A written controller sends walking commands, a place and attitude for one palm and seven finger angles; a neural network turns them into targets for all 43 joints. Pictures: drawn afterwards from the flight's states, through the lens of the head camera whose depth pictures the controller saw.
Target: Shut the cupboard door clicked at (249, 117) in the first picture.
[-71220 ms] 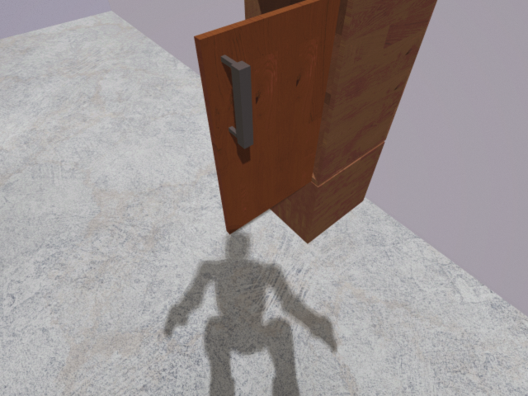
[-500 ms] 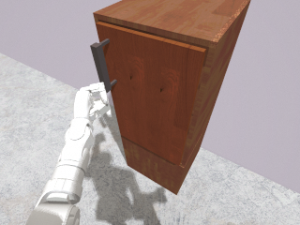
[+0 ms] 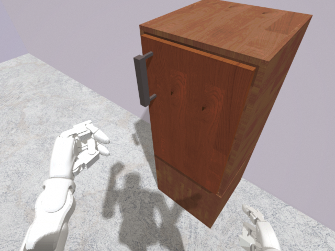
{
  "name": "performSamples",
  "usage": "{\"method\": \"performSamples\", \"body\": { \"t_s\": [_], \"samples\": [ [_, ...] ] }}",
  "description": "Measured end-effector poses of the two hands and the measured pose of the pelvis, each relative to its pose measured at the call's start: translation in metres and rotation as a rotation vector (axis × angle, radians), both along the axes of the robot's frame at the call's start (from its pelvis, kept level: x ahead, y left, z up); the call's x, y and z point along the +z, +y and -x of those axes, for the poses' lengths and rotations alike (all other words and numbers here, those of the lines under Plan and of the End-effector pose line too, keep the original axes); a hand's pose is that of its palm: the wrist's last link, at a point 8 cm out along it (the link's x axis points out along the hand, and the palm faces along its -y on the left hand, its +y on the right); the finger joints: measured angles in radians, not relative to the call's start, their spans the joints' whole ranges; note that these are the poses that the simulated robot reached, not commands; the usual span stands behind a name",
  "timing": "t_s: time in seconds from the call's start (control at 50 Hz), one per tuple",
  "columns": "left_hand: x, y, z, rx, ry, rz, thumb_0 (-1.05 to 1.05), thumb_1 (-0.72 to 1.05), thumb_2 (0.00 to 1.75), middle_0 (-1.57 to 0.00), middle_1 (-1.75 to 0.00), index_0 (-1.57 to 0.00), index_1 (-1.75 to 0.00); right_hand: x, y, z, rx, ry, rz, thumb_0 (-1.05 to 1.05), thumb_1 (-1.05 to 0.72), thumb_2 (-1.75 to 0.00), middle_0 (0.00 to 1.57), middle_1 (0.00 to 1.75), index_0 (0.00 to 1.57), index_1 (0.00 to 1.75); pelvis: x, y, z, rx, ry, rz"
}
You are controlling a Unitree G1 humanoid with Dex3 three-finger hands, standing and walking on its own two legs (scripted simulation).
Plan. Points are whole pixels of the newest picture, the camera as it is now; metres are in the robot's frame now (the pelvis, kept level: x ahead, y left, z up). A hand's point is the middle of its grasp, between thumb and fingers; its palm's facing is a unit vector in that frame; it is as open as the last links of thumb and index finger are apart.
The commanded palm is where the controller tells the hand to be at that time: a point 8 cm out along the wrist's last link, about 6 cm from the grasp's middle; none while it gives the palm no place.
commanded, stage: draw the hand back to the body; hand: left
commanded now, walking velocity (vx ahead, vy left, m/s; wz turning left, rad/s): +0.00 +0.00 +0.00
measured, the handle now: (147, 80) +0.60 +0.13 +0.12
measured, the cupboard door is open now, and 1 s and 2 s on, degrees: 0 0 0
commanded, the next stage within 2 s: step back with the hand held close in 0.80 s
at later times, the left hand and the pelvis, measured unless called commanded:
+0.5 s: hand (22, 183) +0.18 +0.28 +0.16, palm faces +0.45 -0.78 -0.44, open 6.7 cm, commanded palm +0.15 +0.31 +0.17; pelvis +0.01 +0.01 +0.00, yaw +0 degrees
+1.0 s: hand (23, 179) +0.19 +0.28 +0.17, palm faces +0.45 -0.78 -0.43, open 7.4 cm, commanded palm +0.14 +0.31 +0.17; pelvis +0.00 +0.01 +0.00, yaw +0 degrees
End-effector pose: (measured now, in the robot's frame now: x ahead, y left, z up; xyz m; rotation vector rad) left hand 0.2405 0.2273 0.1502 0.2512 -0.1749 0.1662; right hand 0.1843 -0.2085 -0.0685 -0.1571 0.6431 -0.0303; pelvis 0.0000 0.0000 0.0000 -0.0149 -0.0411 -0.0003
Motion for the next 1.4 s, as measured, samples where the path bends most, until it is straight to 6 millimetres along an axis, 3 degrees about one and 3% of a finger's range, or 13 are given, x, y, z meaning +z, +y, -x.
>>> {"method": "performSamples", "body": {
  "t_s": [0.14,0.28,0.54,0.7,0.86,1.06,1.2,1.4],
  "samples": [
    [0.013,0.024,0.021,0.085,-0.019,-0.075,0.02,0.89,0.90,-0.83,-0.98,-0.83,-0.97,-0.018,0.003,0.015,-0.020,0.080,-0.016,0.01,-0.91,-0.90,0.21,0.30,0.21,0.30,0.001,0.004,-0.006,-0.002,-0.004,0.003],
    [0.014,0.047,0.047,0.154,0.013,-0.132,0.01,0.89,0.90,-0.64,-0.77,-0.64,-0.76,-0.022,-0.006,0.023,-0.061,0.108,-0.006,0.02,-0.91,-0.90,0.21,0.30,0.21,0.30,0.001,0.006,-0.010,-0.008,-0.003,0.006],
    [0.028,0.086,0.105,0.328,0.004,-0.220,0.01,0.89,0.90,-0.31,-0.41,-0.31,-0.40,-0.010,-0.009,0.008,-0.044,0.032,0.032,0.02,-0.91,-0.90,0.20,0.30,0.20,0.30,0.000,0.010,-0.004,0.006,-0.016,0.011],
    [0.020,0.078,0.099,0.310,-0.006,-0.162,0.01,0.89,0.90,-0.23,-0.33,-0.23,-0.32,-0.007,0.001,0.007,-0.021,0.010,0.029,0.02,-0.91,-0.90,0.20,0.30,0.20,0.30,0.000,0.010,0.001,0.008,-0.020,0.007],
    [0.028,0.078,0.096,0.282,-0.024,-0.194,0.01,0.89,0.90,-0.22,-0.31,-0.22,-0.30,-0.009,0.002,0.015,-0.031,0.019,0.017,0.01,-0.91,-0.90,0.21,0.30,0.21,0.30,0.001,0.010,0.001,0.000,-0.028,0.009],
    [0.036,0.089,0.090,0.285,-0.050,-0.261,0.01,0.89,0.90,-0.21,-0.31,-0.22,-0.30,-0.016,-0.011,0.032,-0.072,0.092,0.047,0.01,-0.91,-0.90,0.21,0.30,0.21,0.30,-0.002,0.011,0.007,-0.015,0.018,0.017],
    [0.015,0.081,0.082,0.198,0.038,-0.258,0.01,0.89,0.90,-0.21,-0.31,-0.21,-0.30,-0.019,-0.024,0.050,-0.163,0.125,0.080,0.01,-0.91,-0.90,0.21,0.30,0.21,0.30,-0.006,0.022,0.013,-0.039,0.046,0.002],
    [0.030,0.089,0.105,0.183,-0.065,-0.318,0.01,0.89,0.90,-0.22,-0.31,-0.22,-0.30,-0.014,-0.018,0.075,-0.192,0.113,0.099,0.01,-0.91,-0.90,0.20,0.30,0.20,0.30,-0.014,0.024,0.036,-0.045,0.036,-0.007]
  ]
}}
